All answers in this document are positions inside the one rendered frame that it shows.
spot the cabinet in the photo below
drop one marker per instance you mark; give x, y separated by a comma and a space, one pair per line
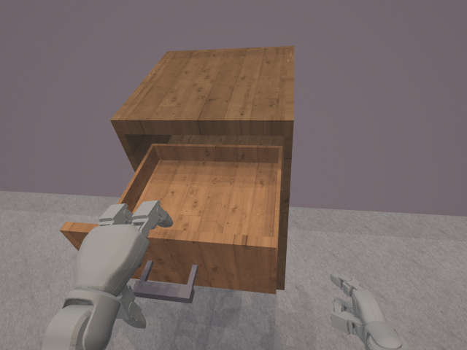
239, 96

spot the robot right hand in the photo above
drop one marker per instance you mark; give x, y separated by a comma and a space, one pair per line
352, 318

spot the drawer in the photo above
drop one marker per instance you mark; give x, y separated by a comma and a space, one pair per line
224, 201

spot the robot left hand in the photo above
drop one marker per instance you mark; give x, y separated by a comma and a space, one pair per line
110, 254

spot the right robot forearm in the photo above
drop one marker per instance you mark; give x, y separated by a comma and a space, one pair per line
383, 336

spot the left robot forearm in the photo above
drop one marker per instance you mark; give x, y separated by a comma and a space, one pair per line
84, 322

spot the handle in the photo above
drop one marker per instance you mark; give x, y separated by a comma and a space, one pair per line
161, 291

